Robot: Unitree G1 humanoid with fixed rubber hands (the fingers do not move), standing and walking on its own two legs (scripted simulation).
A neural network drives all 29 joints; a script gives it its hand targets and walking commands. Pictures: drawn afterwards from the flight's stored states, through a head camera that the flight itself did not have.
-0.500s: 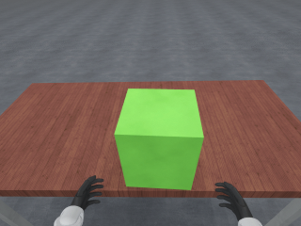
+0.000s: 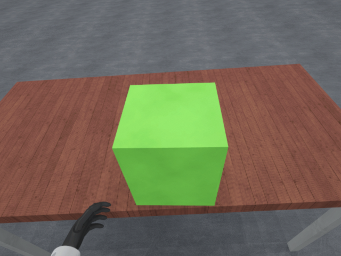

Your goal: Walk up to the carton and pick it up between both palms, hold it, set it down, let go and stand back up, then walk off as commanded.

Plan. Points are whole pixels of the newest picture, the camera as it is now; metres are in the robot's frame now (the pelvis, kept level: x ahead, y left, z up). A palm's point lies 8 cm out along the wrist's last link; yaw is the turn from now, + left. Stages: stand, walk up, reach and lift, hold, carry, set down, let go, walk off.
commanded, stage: stand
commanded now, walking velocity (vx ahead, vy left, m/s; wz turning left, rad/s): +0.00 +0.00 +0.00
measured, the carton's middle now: (173, 147) +0.39 +0.01 +0.06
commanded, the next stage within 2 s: none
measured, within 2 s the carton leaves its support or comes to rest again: neither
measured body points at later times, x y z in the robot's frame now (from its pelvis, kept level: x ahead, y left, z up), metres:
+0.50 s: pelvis +0.00 -0.02 +0.00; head +0.01 -0.04 +0.45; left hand +0.21 +0.22 +0.00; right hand +0.09 -0.33 -0.11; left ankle +0.00 +0.16 -0.72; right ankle +0.04 -0.14 -0.72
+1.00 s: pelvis -0.01 -0.01 +0.00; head -0.01 -0.01 +0.45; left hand +0.21 +0.22 -0.01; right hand +0.11 -0.29 -0.10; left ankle +0.00 +0.16 -0.72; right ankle +0.04 -0.14 -0.72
